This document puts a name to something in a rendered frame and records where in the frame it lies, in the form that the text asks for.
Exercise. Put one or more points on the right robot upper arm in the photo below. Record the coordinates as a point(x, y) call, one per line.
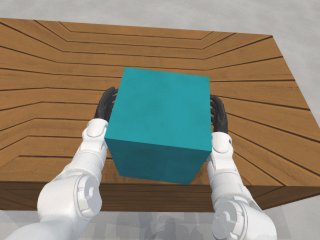
point(234, 220)

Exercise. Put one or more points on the robot left forearm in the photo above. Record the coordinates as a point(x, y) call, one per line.
point(90, 156)

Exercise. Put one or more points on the robot right forearm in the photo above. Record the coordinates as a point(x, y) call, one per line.
point(223, 175)

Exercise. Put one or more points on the pedestal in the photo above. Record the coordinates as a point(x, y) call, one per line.
point(54, 73)

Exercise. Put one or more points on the carton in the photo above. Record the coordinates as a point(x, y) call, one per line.
point(160, 125)

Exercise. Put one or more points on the left robot hand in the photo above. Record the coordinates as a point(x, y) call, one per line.
point(105, 106)

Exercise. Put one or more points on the left robot upper arm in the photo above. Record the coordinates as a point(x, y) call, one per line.
point(65, 208)

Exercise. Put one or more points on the right robot hand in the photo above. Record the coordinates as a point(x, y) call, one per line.
point(219, 121)

